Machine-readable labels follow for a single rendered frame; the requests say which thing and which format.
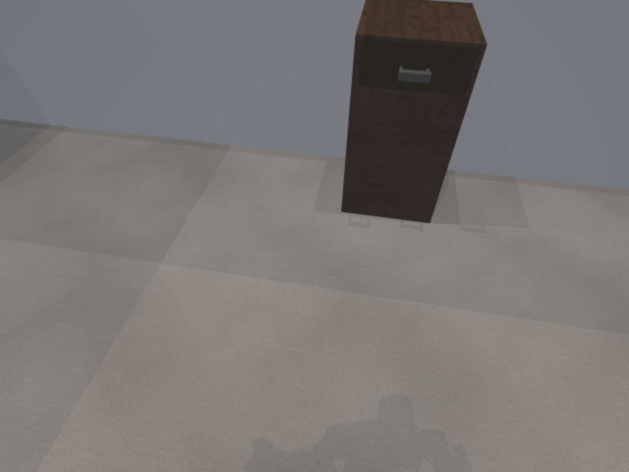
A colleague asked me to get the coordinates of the cabinet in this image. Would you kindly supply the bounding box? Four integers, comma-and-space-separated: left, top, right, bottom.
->
341, 0, 487, 223

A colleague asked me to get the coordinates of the handle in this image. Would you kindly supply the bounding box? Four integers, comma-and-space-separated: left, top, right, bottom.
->
397, 66, 431, 84

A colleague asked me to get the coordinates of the drawer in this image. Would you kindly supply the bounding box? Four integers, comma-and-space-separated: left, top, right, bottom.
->
358, 38, 478, 96

